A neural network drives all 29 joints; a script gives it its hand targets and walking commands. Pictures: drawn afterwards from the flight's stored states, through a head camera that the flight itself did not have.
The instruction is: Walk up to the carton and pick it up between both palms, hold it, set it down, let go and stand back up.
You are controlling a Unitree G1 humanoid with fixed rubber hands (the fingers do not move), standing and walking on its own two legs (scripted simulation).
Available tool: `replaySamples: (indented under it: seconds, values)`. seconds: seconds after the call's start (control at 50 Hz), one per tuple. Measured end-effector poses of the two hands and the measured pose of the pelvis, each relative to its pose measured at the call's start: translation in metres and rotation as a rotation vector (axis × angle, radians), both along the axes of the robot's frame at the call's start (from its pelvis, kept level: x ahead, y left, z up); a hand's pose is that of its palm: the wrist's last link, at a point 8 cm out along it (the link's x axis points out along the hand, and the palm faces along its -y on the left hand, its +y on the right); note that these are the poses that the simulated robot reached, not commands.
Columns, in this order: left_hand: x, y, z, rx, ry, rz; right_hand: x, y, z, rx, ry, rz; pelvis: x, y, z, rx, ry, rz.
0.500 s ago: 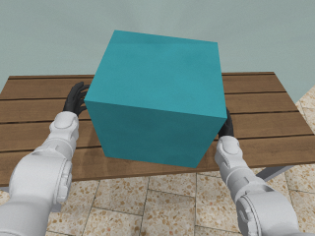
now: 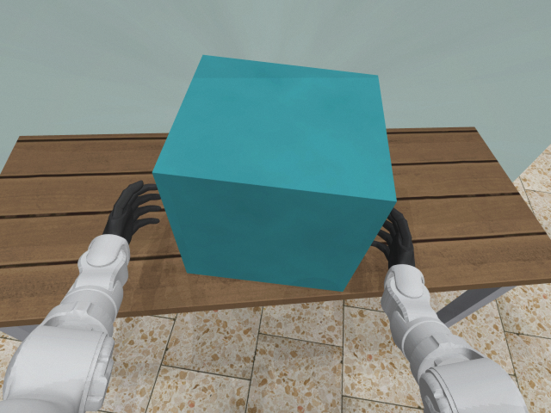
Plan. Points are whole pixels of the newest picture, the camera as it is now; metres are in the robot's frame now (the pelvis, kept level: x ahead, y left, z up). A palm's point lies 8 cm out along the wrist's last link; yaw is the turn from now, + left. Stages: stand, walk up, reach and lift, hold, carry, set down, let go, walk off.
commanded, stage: set down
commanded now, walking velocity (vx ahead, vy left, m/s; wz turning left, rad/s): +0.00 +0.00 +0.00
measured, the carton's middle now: (276, 180) +0.49 +0.00 +0.02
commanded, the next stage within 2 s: none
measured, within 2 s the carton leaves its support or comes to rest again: neither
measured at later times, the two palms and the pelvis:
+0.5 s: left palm (79, 266) +0.32 +0.28 +0.01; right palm (401, 290) +0.28 -0.18 +0.01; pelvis +0.00 +0.02 +0.01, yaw +1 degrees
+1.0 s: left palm (65, 330) +0.24 +0.28 +0.00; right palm (429, 340) +0.21 -0.20 +0.01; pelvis +0.01 +0.01 +0.02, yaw +1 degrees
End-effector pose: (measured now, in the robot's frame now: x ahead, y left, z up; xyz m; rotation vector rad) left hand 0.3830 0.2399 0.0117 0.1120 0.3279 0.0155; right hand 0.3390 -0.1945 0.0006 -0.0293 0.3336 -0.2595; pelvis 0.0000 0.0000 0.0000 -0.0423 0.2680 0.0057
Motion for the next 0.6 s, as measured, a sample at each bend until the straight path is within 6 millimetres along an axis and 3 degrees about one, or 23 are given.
replaySamples:
  seconds: [0.12,0.28,0.4,0.6]
  values:
    - [-0.005,0.01,0.01,0.021,-0.051,-0.014,-0.022,-0.001,-0.005,0.022,-0.018,-0.014,-0.002,0.002,0.001,-0.003,-0.013,0.001]
    - [-0.017,0.025,0.019,0.035,-0.053,-0.016,-0.025,0.01,0.014,0.036,-0.073,0.001,-0.006,0.008,0.003,-0.008,-0.085,0.006]
    - [-0.039,0.034,0.012,0.033,-0.035,-0.024,-0.035,0.014,0.018,0.037,-0.074,-0.006,-0.004,0.014,0.006,-0.014,-0.154,0.01]
    - [-0.081,0.046,-0.002,0.04,-0.014,-0.04,-0.075,0.011,0.005,0.06,-0.042,-0.053,0.002,0.022,0.01,-0.016,-0.229,0.018]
